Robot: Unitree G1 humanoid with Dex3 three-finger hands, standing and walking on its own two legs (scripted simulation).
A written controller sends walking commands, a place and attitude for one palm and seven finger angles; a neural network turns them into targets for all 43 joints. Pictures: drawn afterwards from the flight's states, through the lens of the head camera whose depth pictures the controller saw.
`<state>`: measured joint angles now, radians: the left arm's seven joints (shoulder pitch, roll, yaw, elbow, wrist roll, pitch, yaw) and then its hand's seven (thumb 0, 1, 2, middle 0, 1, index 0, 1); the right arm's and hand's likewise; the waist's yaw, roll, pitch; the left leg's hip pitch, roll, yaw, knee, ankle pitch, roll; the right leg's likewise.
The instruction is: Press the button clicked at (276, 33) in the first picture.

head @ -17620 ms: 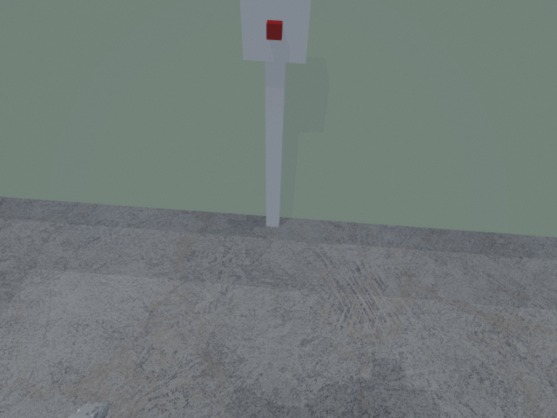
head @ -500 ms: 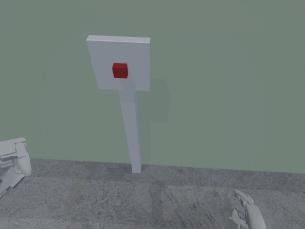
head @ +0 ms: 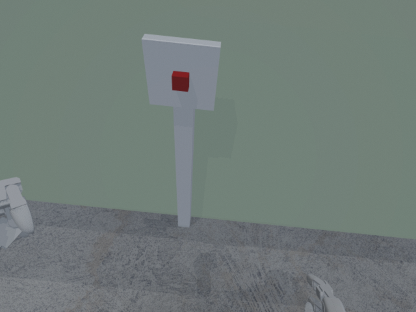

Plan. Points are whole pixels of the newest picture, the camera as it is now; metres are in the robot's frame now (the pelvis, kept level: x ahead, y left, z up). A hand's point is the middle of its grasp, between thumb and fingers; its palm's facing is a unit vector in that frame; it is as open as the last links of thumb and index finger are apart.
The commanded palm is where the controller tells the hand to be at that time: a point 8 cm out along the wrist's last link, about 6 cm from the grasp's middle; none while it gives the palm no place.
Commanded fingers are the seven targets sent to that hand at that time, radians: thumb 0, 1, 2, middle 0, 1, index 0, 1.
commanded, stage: step back with the hand held close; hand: left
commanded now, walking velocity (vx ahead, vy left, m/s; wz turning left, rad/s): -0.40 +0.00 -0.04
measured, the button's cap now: (180, 80) +0.61 +0.11 +0.13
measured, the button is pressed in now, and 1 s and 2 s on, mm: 0 0 0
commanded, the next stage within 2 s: stop stepping back and stand still in 0.34 s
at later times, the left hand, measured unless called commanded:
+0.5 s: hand out of the picture +0.06 +0.23 +0.16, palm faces +0.31 -0.85 -0.44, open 3.1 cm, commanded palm -0.01 +0.27 +0.18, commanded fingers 0.00 0.90 0.90 -1.30 -1.50 -1.30 -1.50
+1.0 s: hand out of the picture -0.06 +0.23 +0.18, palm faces +0.37 -0.84 -0.41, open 3.1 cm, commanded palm -0.13 +0.27 +0.18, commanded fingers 0.00 0.90 0.90 -1.30 -1.50 -1.30 -1.50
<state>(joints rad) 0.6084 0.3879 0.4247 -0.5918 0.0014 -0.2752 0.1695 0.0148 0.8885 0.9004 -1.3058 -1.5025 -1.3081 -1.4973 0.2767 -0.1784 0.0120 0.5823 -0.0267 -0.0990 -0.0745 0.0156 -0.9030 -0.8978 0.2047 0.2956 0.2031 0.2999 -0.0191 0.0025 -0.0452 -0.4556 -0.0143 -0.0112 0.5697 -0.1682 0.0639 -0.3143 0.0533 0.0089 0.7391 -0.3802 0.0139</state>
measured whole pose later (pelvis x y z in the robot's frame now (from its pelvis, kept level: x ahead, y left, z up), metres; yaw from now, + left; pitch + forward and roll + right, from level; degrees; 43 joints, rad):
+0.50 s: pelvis -0.15 -0.01 +0.01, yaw -2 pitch +2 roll -1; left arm 0.58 0.41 0.37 -0.56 -0.04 -0.22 0.14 0.01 0.89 0.90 -1.30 -1.50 -1.31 -1.50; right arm 0.16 -0.22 -0.01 0.56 -0.01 -0.04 -0.07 0.02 -0.91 -0.90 0.20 0.30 0.20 0.30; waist 0.00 -0.04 0.00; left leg -0.38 -0.03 -0.01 0.45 -0.12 0.04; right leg -0.37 0.04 0.03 0.72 -0.41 0.01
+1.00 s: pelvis -0.27 -0.01 +0.00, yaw -2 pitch -2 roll +0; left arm 0.59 0.39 0.38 -0.55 0.00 -0.20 0.18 0.02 0.89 0.90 -1.31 -1.50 -1.31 -1.50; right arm 0.30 -0.17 0.02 0.64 -0.02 -0.12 -0.07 0.02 -0.90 -0.90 0.20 0.30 0.20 0.30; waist -0.07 -0.05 -0.05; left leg -0.29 0.03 0.00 0.53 -0.22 0.02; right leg -0.48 0.00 -0.06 0.99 -0.41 -0.01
